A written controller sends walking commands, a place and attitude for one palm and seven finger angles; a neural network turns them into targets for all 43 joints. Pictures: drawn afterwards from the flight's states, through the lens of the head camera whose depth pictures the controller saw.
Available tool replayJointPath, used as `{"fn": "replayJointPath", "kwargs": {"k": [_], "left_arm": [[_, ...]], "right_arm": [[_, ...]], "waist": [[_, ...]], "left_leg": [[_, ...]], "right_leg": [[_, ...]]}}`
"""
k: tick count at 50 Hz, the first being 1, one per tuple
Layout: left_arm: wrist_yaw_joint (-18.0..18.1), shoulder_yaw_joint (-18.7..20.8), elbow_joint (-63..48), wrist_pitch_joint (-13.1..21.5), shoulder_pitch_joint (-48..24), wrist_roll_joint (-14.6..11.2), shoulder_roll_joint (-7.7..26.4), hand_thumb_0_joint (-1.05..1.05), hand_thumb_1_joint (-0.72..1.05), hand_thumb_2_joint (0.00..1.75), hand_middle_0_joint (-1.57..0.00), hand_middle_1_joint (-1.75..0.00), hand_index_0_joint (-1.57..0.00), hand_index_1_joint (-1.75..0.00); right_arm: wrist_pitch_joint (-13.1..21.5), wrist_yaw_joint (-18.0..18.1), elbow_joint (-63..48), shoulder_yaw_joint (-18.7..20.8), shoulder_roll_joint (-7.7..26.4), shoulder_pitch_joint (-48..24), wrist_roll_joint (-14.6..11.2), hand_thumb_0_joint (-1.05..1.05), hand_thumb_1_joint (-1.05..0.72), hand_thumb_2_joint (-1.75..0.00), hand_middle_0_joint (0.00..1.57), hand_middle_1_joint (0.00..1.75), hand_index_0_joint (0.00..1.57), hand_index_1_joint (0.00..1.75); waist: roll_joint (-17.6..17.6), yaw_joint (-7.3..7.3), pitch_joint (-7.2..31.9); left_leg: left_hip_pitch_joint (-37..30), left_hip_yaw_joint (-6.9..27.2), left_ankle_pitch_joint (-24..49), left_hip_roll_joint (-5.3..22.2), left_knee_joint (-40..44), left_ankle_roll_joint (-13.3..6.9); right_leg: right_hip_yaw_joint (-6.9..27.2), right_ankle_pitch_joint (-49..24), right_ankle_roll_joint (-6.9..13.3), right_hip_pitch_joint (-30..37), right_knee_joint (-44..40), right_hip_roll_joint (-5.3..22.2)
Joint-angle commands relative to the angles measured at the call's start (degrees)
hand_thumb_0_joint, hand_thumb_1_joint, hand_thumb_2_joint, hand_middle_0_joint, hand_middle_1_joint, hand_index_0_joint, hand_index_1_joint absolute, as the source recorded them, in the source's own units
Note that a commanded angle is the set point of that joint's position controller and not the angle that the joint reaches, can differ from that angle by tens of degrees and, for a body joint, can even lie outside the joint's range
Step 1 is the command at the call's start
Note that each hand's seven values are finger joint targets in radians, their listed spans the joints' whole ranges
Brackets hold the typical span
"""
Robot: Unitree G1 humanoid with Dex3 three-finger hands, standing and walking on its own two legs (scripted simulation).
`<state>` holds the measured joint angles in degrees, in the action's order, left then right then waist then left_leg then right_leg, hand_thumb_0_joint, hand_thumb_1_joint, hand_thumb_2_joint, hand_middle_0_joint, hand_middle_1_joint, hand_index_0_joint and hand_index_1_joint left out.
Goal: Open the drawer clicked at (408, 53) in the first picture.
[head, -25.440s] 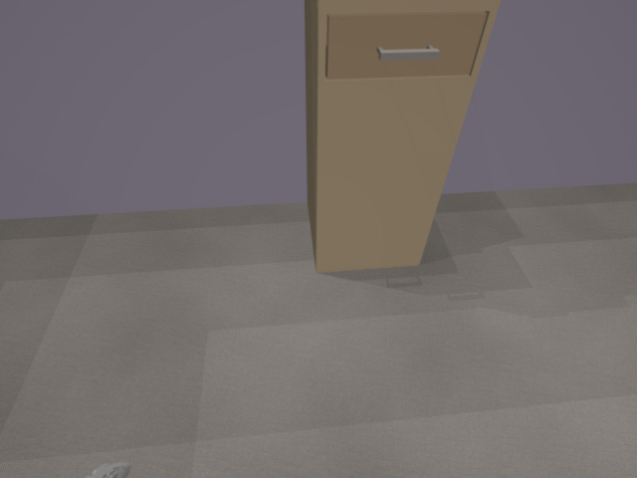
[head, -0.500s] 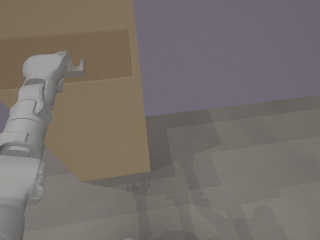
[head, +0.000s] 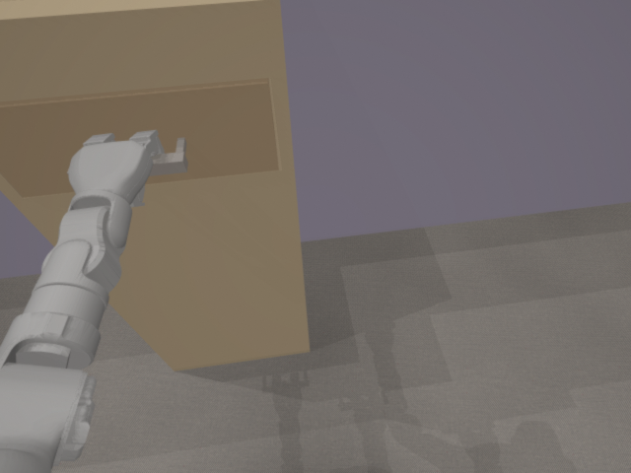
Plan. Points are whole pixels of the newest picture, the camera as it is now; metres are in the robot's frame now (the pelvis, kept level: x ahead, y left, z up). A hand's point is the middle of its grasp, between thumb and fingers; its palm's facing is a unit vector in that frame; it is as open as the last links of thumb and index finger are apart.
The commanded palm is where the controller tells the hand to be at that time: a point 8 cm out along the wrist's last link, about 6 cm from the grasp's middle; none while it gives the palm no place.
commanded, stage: pull the drawer open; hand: left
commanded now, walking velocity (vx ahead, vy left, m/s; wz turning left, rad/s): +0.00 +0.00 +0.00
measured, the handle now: (132, 158) +0.50 +0.25 +0.13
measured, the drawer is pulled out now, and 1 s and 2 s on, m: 0.00 0.10 0.30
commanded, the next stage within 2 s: none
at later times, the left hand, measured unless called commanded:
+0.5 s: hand (129, 195) +0.45 +0.25 +0.10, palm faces -0.02 -0.02 -1.00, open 5.2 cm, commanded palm +0.42 +0.24 +0.17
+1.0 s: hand (118, 259) +0.35 +0.23 +0.11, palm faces +0.05 -0.09 -0.99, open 5.4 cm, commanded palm +0.30 +0.24 +0.17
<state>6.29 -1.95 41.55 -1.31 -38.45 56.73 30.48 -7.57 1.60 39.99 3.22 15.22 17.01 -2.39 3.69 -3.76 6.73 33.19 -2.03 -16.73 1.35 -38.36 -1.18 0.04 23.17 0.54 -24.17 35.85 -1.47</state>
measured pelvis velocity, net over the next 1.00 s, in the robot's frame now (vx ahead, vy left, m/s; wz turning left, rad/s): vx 0.01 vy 0.00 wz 0.00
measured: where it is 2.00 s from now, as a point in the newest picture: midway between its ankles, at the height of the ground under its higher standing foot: outside the picture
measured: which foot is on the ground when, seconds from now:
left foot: down 0.00-1.00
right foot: down 0.00-1.00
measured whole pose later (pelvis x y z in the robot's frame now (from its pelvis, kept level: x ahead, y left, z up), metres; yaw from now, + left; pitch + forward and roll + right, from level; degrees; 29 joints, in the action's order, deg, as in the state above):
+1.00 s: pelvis +0.01 +0.00 +0.01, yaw +0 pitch +6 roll +0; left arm 2.4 -4.0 7.6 -9.7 -10.0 52.0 27.1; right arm -7.4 0.9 35.0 1.6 14.9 6.4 -2.3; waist 4.5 1.0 6.2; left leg 23.3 -2.6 -15.8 0.4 -32.9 -0.9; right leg 0.6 22.7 0.7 -14.9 31.5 -0.5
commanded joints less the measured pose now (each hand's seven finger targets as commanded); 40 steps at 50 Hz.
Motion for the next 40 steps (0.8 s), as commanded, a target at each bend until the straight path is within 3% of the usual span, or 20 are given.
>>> {"fn": "replayJointPath", "kwargs": {"k": [1,3,7,10,13,15,21,22,25,29,30,31,32,33,35,36,37,38,39,40], "left_arm": [[2.37,5.16,-7.30,-2.34,-35.10,1.34,18.07,0.00,0.90,0.90,-0.40,-1.35,-0.40,-1.35],[1.84,4.75,-6.66,-2.04,-37.79,1.61,18.40,0.00,0.90,0.90,-0.40,-1.35,-0.40,-1.35],[0.11,2.10,-3.99,-0.55,-39.18,1.33,15.10,0.00,0.90,0.90,-0.40,-1.35,-0.40,-1.35],[0.09,2.34,-4.27,0.47,-40.97,1.57,15.45,0.00,0.90,0.90,-0.40,-1.35,-0.40,-1.35],[-0.06,1.48,-3.51,1.23,-40.57,1.42,14.07,0.00,0.90,0.90,-0.40,-1.35,-0.40,-1.35],[0.13,4.21,-3.46,1.74,-37.15,1.47,17.01,0.00,0.90,0.90,-0.40,-1.35,-0.40,-1.35],[-0.06,4.24,-6.14,2.82,-30.93,0.16,15.74,0.00,0.90,0.90,-0.40,-1.35,-0.40,-1.35],[0.04,5.46,-6.93,3.00,-30.04,0.20,17.17,0.00,0.90,0.90,-0.40,-1.35,-0.40,-1.35],[-0.12,4.41,-9.81,2.73,-25.53,-0.81,14.84,0.00,0.90,0.90,-0.40,-1.35,-0.40,-1.35],[-0.24,6.06,-19.11,1.79,-14.24,-2.26,14.86,0.00,0.90,0.90,-0.40,-1.35,-0.40,-1.35],[-0.28,6.94,-20.87,1.08,-9.88,-2.81,14.96,0.00,0.90,0.90,-0.40,-1.35,-0.40,-1.35],[-0.40,6.25,-22.05,0.42,-8.47,-3.06,13.95,0.00,0.90,0.90,-0.40,-1.35,-0.40,-1.35],[-0.48,5.44,-24.95,-0.09,-7.90,-3.47,12.96,0.00,0.90,0.90,-0.40,-1.35,-0.40,-1.35],[-0.49,6.54,-26.62,-0.73,-5.02,-3.95,13.58,0.00,0.90,0.90,-0.40,-1.35,-0.40,-1.35],[-0.37,7.66,-28.50,-2.44,-1.34,-4.01,14.59,0.00,0.90,0.90,-0.40,-1.35,-0.40,-1.35],[-0.50,5.99,-30.72,-3.18,-0.74,-4.03,12.64,0.00,0.90,0.90,-0.40,-1.35,-0.40,-1.35],[-0.48,6.76,-31.48,-4.00,0.83,-4.16,13.19,0.00,0.90,0.90,-0.40,-1.35,-0.40,-1.35],[-0.53,8.18,-33.23,-4.55,2.33,-4.23,14.64,0.00,0.90,0.90,-0.40,-1.35,-0.40,-1.35],[-0.59,6.67,-36.20,-5.16,3.88,-4.26,12.84,0.00,0.90,0.90,-0.40,-1.35,-0.40,-1.35],[-0.62,7.45,-36.55,-5.95,6.32,-4.35,13.05,0.00,0.90,0.90,-0.40,-1.35,-0.40,-1.35]], "right_arm": [[1.68,1.35,-3.90,2.33,9.06,1.92,0.00,0.00,-0.90,-0.90,0.20,0.30,0.20,0.30],[1.53,1.64,-3.49,2.24,9.18,2.80,0.36,0.00,-0.90,-0.90,0.20,0.30,0.20,0.30],[1.45,1.85,-3.55,2.17,8.73,3.23,0.31,0.00,-0.90,-0.90,0.20,0.30,0.20,0.30],[1.44,1.85,-3.50,2.33,8.75,3.59,0.63,0.00,-0.90,-0.90,0.20,0.30,0.20,0.30],[1.46,1.94,-3.75,2.22,8.54,3.66,0.79,0.00,-0.90,-0.90,0.20,0.30,0.20,0.30],[1.22,2.01,-4.10,2.18,8.64,3.34,0.72,0.00,-0.90,-0.90,0.20,0.30,0.20,0.30],[1.20,1.89,-5.50,2.24,8.27,2.29,0.43,0.00,-0.90,-0.90,0.20,0.30,0.20,0.30],[1.12,1.94,-5.51,2.31,8.38,2.27,0.36,0.00,-0.90,-0.90,0.20,0.30,0.20,0.30],[1.10,1.62,-6.11,2.58,8.43,1.74,0.16,0.00,-0.90,-0.90,0.20,0.30,0.20,0.30],[1.17,0.91,-7.98,2.87,8.23,-0.39,0.01,0.00,-0.90,-0.90,0.20,0.30,0.20,0.30],[1.19,0.65,-8.54,2.94,8.13,-1.20,-0.11,0.00,-0.90,-0.90,0.20,0.30,0.20,0.30],[1.16,0.56,-8.63,2.78,8.19,-1.90,-0.27,0.00,-0.90,-0.90,0.20,0.30,0.20,0.30],[1.32,0.31,-8.87,2.81,8.12,-2.87,-0.45,0.00,-0.90,-0.90,0.20,0.30,0.20,0.30],[1.39,0.17,-9.06,2.89,8.24,-3.50,-0.41,0.00,-0.90,-0.90,0.20,0.30,0.20,0.30],[1.44,0.12,-9.47,2.51,8.25,-4.79,-0.62,0.00,-0.90,-0.90,0.20,0.30,0.20,0.30],[1.64,0.07,-9.92,2.28,7.93,-5.79,-0.67,0.00,-0.90,-0.90,0.20,0.30,0.20,0.30],[1.79,0.05,-9.94,2.23,7.91,-6.25,-0.65,0.00,-0.90,-0.90,0.20,0.30,0.20,0.30],[1.77,0.03,-10.02,2.16,8.25,-7.03,-0.52,0.00,-0.90,-0.90,0.20,0.30,0.20,0.30],[2.03,-0.06,-10.62,1.85,7.57,-8.23,-0.60,0.00,-0.90,-0.90,0.20,0.30,0.20,0.30],[2.06,-0.06,-10.79,1.76,7.50,-8.50,-0.53,0.00,-0.90,-0.90,0.20,0.30,0.20,0.30]], "waist": [[1.53,-1.01,19.87],[2.25,-1.47,22.37],[1.45,-2.35,21.02],[2.55,-2.40,22.79],[0.12,-2.63,21.56],[1.08,-1.14,22.39],[0.61,0.23,21.82],[1.28,0.65,22.34],[0.55,1.01,22.06],[1.62,3.61,25.69],[1.28,4.15,24.57],[-0.03,3.78,23.15],[0.86,3.67,22.09],[-0.66,3.82,21.88],[-0.21,4.50,19.87],[0.08,4.27,19.15],[0.02,4.49,18.35],[-0.74,4.91,19.06],[1.11,5.17,19.49],[0.06,5.38,18.48]], "left_leg": [[-22.15,0.97,23.40,-1.41,1.56,-1.71],[-23.55,1.03,25.24,-1.36,0.84,-1.67],[-23.60,1.54,25.19,-1.25,0.26,-1.59],[-24.50,1.43,25.44,-1.33,-0.27,-1.67],[-22.26,1.24,23.35,-1.47,-0.28,-1.88],[-21.29,0.88,22.80,-1.78,-0.24,-1.85],[-19.69,0.46,21.20,-1.84,0.69,-2.01],[-19.85,0.38,21.53,-1.77,0.77,-1.97],[-20.62,0.31,23.05,-1.61,1.06,-2.09],[-23.01,0.03,30.07,-1.49,1.43,-2.19],[-23.12,-0.21,31.14,-1.57,1.39,-2.34],[-22.53,-0.08,31.52,-1.50,1.67,-2.30],[-23.19,-0.17,31.52,-1.41,1.90,-2.31],[-22.97,-0.17,32.44,-1.30,2.06,-2.40],[-22.38,-0.12,31.09,-1.56,2.97,-2.21],[-23.09,-0.06,30.81,-1.55,3.29,-2.20],[-23.38,0.05,30.70,-1.45,3.59,-2.09],[-23.68,-0.05,31.97,-1.38,3.60,-2.08],[-24.93,-0.06,33.00,-1.55,3.71,-2.08],[-25.00,0.31,33.37,-1.44,3.90,-1.94]], "right_leg": [[-2.19,-22.92,1.23,-2.04,-3.01,-2.46],[-2.05,-24.21,1.43,-1.71,-2.99,-2.33],[-2.25,-23.70,1.23,-4.06,-2.54,-2.23],[-1.93,-23.94,1.14,-4.25,-2.49,-2.16],[-1.74,-23.58,1.09,-3.38,-2.92,-2.04],[-1.36,-24.78,1.18,-1.77,-2.51,-2.01],[-1.31,-24.58,1.11,0.39,-2.75,-2.11],[-1.18,-24.83,1.25,0.88,-2.64,-2.13],[-1.40,-25.76,1.21,1.38,-2.94,-2.32],[-0.92,-31.34,1.21,6.02,-2.80,-2.22],[-0.94,-32.66,1.15,6.74,-3.04,-2.22],[-1.21,-32.93,0.97,6.67,-3.05,-2.21],[-1.20,-32.68,0.89,6.25,-3.33,-2.19],[-1.16,-33.73,0.87,7.65,-3.76,-2.09],[-1.27,-32.89,0.78,8.00,-3.77,-2.13],[-1.49,-31.79,0.66,7.34,-4.05,-2.11],[-1.75,-31.13,0.77,7.45,-4.23,-2.15],[-1.48,-32.29,0.84,8.85,-4.51,-2.08],[-1.41,-32.63,0.61,8.76,-4.28,-1.89],[-1.78,-31.88,0.65,8.71,-4.31,-2.03]]}}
